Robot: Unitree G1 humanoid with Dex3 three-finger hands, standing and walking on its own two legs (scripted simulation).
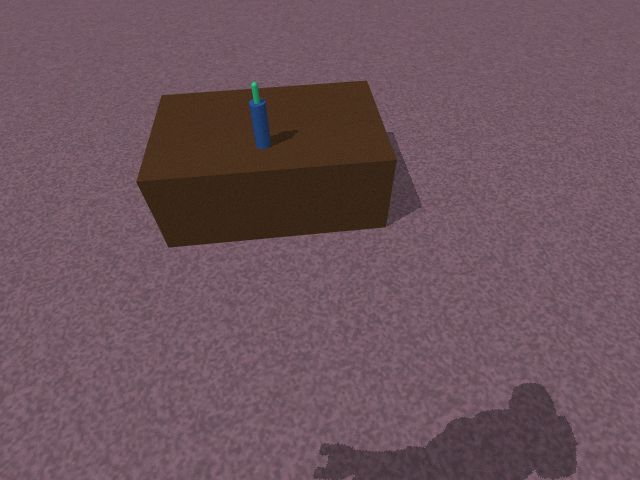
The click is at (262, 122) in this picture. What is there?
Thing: necked bottle
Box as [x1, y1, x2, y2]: [249, 82, 270, 148]
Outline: 253,82 251,84 253,98 249,101 254,136 256,146 259,148 266,148 270,145 265,104 264,100 258,96 257,84
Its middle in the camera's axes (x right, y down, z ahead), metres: -0.22 -0.46 +1.40
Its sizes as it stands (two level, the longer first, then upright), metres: 0.057 0.057 0.247
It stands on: a support 0.36 m high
